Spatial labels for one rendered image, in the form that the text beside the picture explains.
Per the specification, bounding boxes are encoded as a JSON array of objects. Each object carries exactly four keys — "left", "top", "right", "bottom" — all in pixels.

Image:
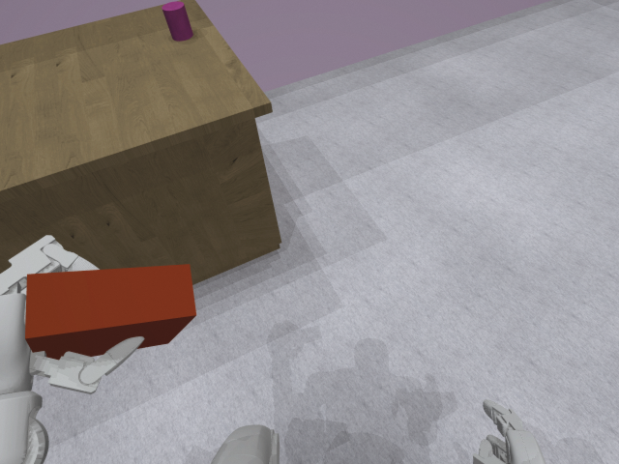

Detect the left robot hand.
[{"left": 0, "top": 235, "right": 145, "bottom": 394}]

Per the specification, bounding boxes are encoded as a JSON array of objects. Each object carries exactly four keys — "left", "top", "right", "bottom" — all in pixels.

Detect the robot left forearm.
[{"left": 0, "top": 391, "right": 49, "bottom": 464}]

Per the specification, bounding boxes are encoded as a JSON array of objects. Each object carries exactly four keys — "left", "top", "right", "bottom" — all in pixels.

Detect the table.
[{"left": 0, "top": 0, "right": 281, "bottom": 285}]

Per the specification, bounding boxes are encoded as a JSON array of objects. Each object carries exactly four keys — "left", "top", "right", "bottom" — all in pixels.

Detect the sponge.
[{"left": 25, "top": 264, "right": 196, "bottom": 360}]

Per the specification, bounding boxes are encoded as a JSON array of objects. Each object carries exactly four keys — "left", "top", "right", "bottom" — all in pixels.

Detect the robot left thigh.
[{"left": 211, "top": 424, "right": 280, "bottom": 464}]

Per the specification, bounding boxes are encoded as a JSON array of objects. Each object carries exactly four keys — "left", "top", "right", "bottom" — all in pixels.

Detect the right robot hand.
[{"left": 473, "top": 399, "right": 546, "bottom": 464}]

